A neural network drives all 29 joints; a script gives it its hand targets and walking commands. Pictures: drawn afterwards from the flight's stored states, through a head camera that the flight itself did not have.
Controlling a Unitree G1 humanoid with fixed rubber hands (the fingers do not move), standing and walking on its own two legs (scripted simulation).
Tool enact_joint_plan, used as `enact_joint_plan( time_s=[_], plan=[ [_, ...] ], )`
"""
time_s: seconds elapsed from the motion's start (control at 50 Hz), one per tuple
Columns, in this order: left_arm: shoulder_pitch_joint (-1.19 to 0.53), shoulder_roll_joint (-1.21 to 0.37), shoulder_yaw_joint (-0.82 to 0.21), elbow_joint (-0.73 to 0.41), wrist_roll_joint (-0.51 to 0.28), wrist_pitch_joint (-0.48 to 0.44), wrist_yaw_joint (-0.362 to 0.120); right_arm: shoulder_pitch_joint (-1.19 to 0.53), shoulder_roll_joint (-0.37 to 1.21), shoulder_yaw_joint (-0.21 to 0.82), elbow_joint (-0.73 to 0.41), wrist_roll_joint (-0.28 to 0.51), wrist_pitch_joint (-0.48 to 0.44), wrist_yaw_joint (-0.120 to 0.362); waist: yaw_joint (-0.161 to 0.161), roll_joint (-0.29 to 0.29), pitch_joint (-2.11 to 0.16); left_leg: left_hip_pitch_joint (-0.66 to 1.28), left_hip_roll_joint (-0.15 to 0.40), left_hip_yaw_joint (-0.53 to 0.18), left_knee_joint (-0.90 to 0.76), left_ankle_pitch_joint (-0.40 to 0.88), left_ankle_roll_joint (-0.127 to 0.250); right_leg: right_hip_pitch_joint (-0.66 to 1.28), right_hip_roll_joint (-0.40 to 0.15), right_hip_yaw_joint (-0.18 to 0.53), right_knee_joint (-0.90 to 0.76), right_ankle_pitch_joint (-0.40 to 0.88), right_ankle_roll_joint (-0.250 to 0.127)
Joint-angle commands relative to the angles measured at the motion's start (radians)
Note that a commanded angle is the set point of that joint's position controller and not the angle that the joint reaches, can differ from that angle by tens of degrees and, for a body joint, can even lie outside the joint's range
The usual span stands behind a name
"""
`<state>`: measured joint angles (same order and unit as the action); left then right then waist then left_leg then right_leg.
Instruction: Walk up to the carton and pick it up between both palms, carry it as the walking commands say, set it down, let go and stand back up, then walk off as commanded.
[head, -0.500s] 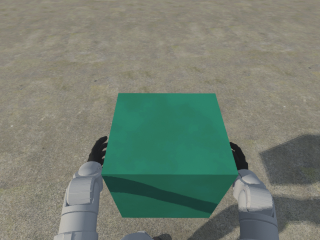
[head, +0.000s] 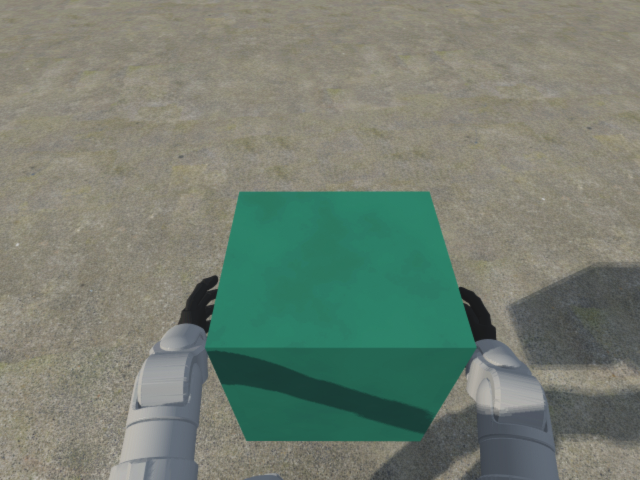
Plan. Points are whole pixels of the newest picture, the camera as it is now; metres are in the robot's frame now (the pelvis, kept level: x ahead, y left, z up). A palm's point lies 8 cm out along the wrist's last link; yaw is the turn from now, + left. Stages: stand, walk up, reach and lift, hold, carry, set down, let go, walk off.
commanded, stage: carry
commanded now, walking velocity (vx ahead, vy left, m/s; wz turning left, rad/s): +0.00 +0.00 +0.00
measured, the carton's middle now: (333, 321) +0.34 -0.01 -0.02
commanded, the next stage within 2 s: hold in 1.42 s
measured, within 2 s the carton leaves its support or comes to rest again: neither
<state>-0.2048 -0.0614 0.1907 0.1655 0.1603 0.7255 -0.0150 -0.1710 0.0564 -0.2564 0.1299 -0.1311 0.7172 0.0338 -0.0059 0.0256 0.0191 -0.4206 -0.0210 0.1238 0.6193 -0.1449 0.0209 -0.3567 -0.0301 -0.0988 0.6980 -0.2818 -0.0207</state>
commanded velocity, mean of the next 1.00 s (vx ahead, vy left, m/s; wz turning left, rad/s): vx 0.00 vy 0.00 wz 0.00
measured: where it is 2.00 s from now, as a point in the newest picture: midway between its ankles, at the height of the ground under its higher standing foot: outside the picture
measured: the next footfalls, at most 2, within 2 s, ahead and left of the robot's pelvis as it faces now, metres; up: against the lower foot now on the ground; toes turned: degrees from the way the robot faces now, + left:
left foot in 0.28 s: +0.07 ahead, +0.07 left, +0.00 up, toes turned -4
right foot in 0.46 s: +0.01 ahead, -0.11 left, +0.00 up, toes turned -1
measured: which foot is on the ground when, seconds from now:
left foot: down 0.00-0.16, up 0.18-0.26, down 0.28-1.00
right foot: down 0.00-0.30, up 0.32-0.44, down 0.46-1.00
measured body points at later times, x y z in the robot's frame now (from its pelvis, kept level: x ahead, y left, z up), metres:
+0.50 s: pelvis -0.07 -0.01 -0.01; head -0.08 -0.01 +0.44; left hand +0.23 +0.16 +0.02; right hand +0.22 -0.20 +0.01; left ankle +0.03 +0.07 -0.71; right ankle -0.03 -0.10 -0.72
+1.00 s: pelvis -0.09 -0.01 +0.00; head -0.09 -0.02 +0.45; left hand +0.21 +0.15 +0.02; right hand +0.20 -0.21 +0.01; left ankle +0.03 +0.07 -0.71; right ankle -0.03 -0.11 -0.71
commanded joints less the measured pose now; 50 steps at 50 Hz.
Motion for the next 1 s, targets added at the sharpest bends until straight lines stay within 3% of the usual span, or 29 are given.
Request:
enact_joint_plan(
  time_s=[0.0, 0.04, 0.1, 0.12, 0.14, 0.16, 0.18, 0.2, 0.22, 0.24, 0.26, 0.28, 0.3, 0.34, 0.38, 0.42, 0.46, 0.48, 0.5, 0.52, 0.54, 0.58, 0.6, 0.64, 0.74, 0.82, 0.84, 0.86, 0.98],
  plan=[
    [-0.548, -0.745, -0.583, -0.068, -0.144, -0.047, -0.228, -0.644, 0.752, 0.669, -0.119, 0.167, -0.047, 0.206, 0.016, 0.177, -0.367, 0.068, 0.231, -0.284, -0.517, -0.428, -0.119, 0.067, 0.037, 0.004, 0.037, -0.197, -0.016],
    [-0.585, -0.731, -0.592, -0.091, -0.152, -0.054, -0.223, -0.706, 0.771, 0.686, -0.157, 0.171, -0.054, 0.208, 0.044, 0.208, -0.37, 0.004, 0.183, -0.168, -0.553, -0.395, -0.207, 0.18, 0.056, -0.082, 0.031, -0.186, -0.03],
    [-0.603, -0.689, -0.546, -0.01, -0.11, -0.055, -0.23, -0.708, 0.733, 0.642, -0.096, 0.107, -0.051, 0.201, 0.056, 0.092, -0.33, -0.094, 0.089, -0.037, -0.442, -0.316, -0.284, 0.289, 0.062, -0.136, -0.118, -0.25, -0.06],
    [-0.62, -0.691, -0.514, 0.045, -0.094, -0.063, -0.235, -0.803, 0.736, 0.643, -0.098, 0.111, -0.058, 0.196, 0.055, -0.105, -0.323, -0.066, 0.034, -0.002, -0.215, -0.352, -0.27, 0.231, 0.008, -0.064, -0.251, -0.302, -0.084],
    [-0.645, -0.731, -0.552, -0.033, -0.141, -0.077, -0.237, -0.748, 0.783, 0.69, -0.118, 0.156, -0.057, 0.205, 0.04, -0.395, -0.349, 0.107, -0.043, 0.005, 0.267, -0.342, -0.185, -0.049, -0.177, 0.253, -0.466, -0.47, -0.135],
    [-0.575, -0.771, -0.554, -0.002, -0.158, -0.065, -0.237, -0.739, 0.788, 0.702, -0.128, 0.182, -0.053, 0.204, -0.008, -0.51, -0.303, 0.225, -0.007, -0.106, 0.496, -0.317, -0.082, -0.329, -0.319, 0.419, -0.588, -0.552, -0.148],
    [-0.62, -0.798, -0.581, -0.048, -0.17, -0.061, -0.243, -0.749, 0.812, 0.731, -0.176, 0.204, -0.057, 0.208, -0.04, -0.415, -0.311, 0.369, 0.044, -0.193, 0.509, -0.224, -0.022, -0.436, -0.33, 0.37, -0.567, -0.499, -0.129],
    [-0.641, -0.783, -0.554, -0.007, -0.138, -0.065, -0.242, -0.75, 0.807, 0.698, -0.078, 0.191, -0.06, 0.213, -0.045, -0.322, -0.313, 0.403, 0.053, -0.185, 0.393, -0.204, 0.006, -0.443, -0.27, 0.278, -0.515, -0.428, -0.081],
    [-0.646, -0.773, -0.533, 0.015, -0.111, -0.073, -0.241, -0.722, 0.781, 0.673, -0.028, 0.171, -0.068, 0.216, -0.045, -0.231, -0.297, 0.374, 0.053, -0.153, 0.139, -0.164, 0.03, -0.333, -0.179, 0.193, -0.447, -0.308, -0.026],
    [-0.599, -0.765, -0.515, -0.001, -0.091, -0.073, -0.232, -0.651, 0.778, 0.644, 0.034, 0.16, -0.067, 0.221, -0.025, -0.116, -0.291, 0.311, 0.043, -0.136, -0.103, -0.209, 0.032, -0.215, -0.124, 0.16, -0.32, -0.222, -0.009],
    [-0.589, -0.76, -0.529, -0.017, -0.105, -0.063, -0.226, -0.641, 0.756, 0.643, 0.009, 0.17, -0.065, 0.221, -0.013, 0.085, -0.303, 0.23, 0.12, -0.232, -0.303, -0.333, 0.027, -0.134, -0.06, 0.114, -0.143, -0.126, 0.011],
    [-0.581, -0.794, -0.589, -0.073, -0.139, -0.05, -0.226, -0.675, 0.776, 0.688, -0.098, 0.196, -0.057, 0.218, -0.004, 0.18, -0.319, 0.202, 0.259, -0.388, -0.367, -0.323, 0.064, -0.123, -0.022, 0.094, 0.007, -0.059, 0.038],
    [-0.568, -0.783, -0.593, -0.087, -0.149, -0.049, -0.217, -0.615, 0.773, 0.669, -0.076, 0.194, -0.049, 0.219, -0.015, 0.218, -0.308, 0.089, 0.341, -0.465, -0.439, -0.475, 0.071, -0.145, 0.003, 0.091, 0.118, -0.114, 0.04],
    [-0.608, -0.768, -0.608, -0.134, -0.145, -0.054, -0.217, -0.629, 0.788, 0.676, -0.09, 0.198, -0.061, 0.222, -0.008, 0.195, -0.319, 0.008, 0.338, -0.413, -0.503, -0.517, 0.04, -0.08, 0.026, 0.098, 0.275, -0.103, 0.017],
    [-0.682, -0.754, -0.626, -0.147, -0.18, -0.041, -0.222, -0.717, 0.781, 0.685, -0.146, 0.203, -0.052, 0.215, 0.007, 0.136, -0.312, 0.009, 0.287, -0.321, -0.48, -0.445, 0.004, -0.008, 0.003, 0.097, 0.267, -0.07, -0.004],
    [-0.714, -0.738, -0.621, -0.171, -0.196, -0.036, -0.219, -0.66, 0.787, 0.676, -0.125, 0.178, -0.038, 0.206, 0.015, 0.165, -0.361, 0.053, 0.231, -0.223, -0.421, -0.31, -0.011, 0.059, -0.003, 0.033, 0.125, -0.102, -0.015],
    [-0.685, -0.741, -0.601, -0.115, -0.183, -0.041, -0.221, -0.699, 0.795, 0.688, -0.136, 0.17, -0.038, 0.201, 0.034, 0.11, -0.407, 0.116, 0.196, -0.165, -0.347, -0.25, -0.042, 0.126, 0.015, -0.011, -0.107, -0.08, -0.027],
    [-0.664, -0.747, -0.591, -0.139, -0.181, -0.046, -0.221, -0.667, 0.806, 0.693, -0.135, 0.171, -0.037, 0.202, 0.036, 0.039, -0.378, 0.082, 0.146, -0.13, -0.255, -0.217, -0.062, 0.158, -0.006, 0.027, -0.232, -0.049, -0.036],
    [-0.666, -0.736, -0.578, -0.121, -0.18, -0.047, -0.222, -0.768, 0.794, 0.728, -0.211, 0.204, -0.046, 0.201, 0.025, -0.064, -0.387, 0.071, 0.085, -0.102, -0.206, -0.17, -0.085, 0.133, -0.078, 0.148, -0.296, -0.128, -0.06],
    [-0.642, -0.755, -0.584, -0.1, -0.179, -0.051, -0.225, -0.813, 0.809, 0.756, -0.229, 0.221, -0.053, 0.201, 0.011, -0.166, -0.375, 0.105, 0.062, -0.061, -0.127, -0.125, -0.066, 0.048, -0.145, 0.248, -0.379, -0.248, -0.074],
    [-0.641, -0.762, -0.572, -0.071, -0.167, -0.045, -0.227, -0.792, 0.802, 0.741, -0.211, 0.21, -0.049, 0.201, 0.0, -0.205, -0.376, 0.162, 0.063, -0.078, -0.066, -0.095, -0.025, -0.017, -0.181, 0.292, -0.387, -0.239, -0.086],
    [-0.7, -0.758, -0.589, -0.164, -0.192, -0.054, -0.221, -0.782, 0.824, 0.755, -0.215, 0.225, -0.052, 0.196, -0.008, -0.16, -0.406, 0.271, 0.083, -0.105, -0.104, -0.081, 0.026, -0.088, -0.136, 0.213, -0.338, -0.122, -0.051],
    [-0.656, -0.769, -0.582, -0.147, -0.182, -0.044, -0.222, -0.719, 0.82, 0.745, -0.197, 0.215, -0.043, 0.196, -0.005, -0.098, -0.416, 0.288, 0.088, -0.109, -0.135, -0.08, 0.03, -0.089, -0.113, 0.187, -0.317, -0.106, -0.048],
    [-0.644, -0.786, -0.601, -0.18, -0.195, -0.049, -0.226, -0.752, 0.82, 0.772, -0.247, 0.238, -0.051, 0.197, -0.001, -0.08, -0.416, 0.263, 0.117, -0.128, -0.165, -0.076, 0.034, -0.041, -0.089, 0.172, -0.266, -0.008, -0.035],
    [-0.705, -0.748, -0.582, -0.161, -0.184, -0.048, -0.229, -0.795, 0.805, 0.737, -0.212, 0.22, -0.045, 0.198, -0.004, -0.082, -0.386, 0.207, 0.138, -0.171, -0.214, -0.237, 0.038, -0.057, -0.075, 0.165, -0.271, -0.199, -0.039],
    [-0.647, -0.78, -0.589, -0.155, -0.176, -0.042, -0.225, -0.773, 0.814, 0.737, -0.213, 0.218, -0.043, 0.203, -0.002, -0.051, -0.374, 0.173, 0.143, -0.173, -0.245, -0.258, 0.031, -0.03, -0.062, 0.154, -0.261, -0.182, -0.038],
    [-0.677, -0.795, -0.615, -0.203, -0.207, -0.045, -0.227, -0.807, 0.818, 0.768, -0.28, 0.245, -0.046, 0.203, -0.001, -0.025, -0.379, 0.197, 0.141, -0.174, -0.247, -0.242, 0.034, -0.047, -0.057, 0.148, -0.243, -0.163, -0.035],
    [-0.68, -0.771, -0.599, -0.192, -0.19, -0.041, -0.227, -0.748, 0.812, 0.736, -0.206, 0.22, -0.036, 0.204, -0.001, -0.022, -0.38, 0.193, 0.141, -0.18, -0.245, -0.242, 0.036, -0.039, -0.056, 0.145, -0.243, -0.14, -0.036],
    [-0.726, -0.765, -0.614, -0.256, -0.214, -0.041, -0.221, -0.813, 0.817, 0.767, -0.285, 0.245, -0.04, 0.198, 0.001, -0.076, -0.428, 0.225, 0.139, -0.164, -0.203, -0.152, 0.035, -0.026, -0.058, 0.157, -0.248, -0.091, -0.048]
  ],
)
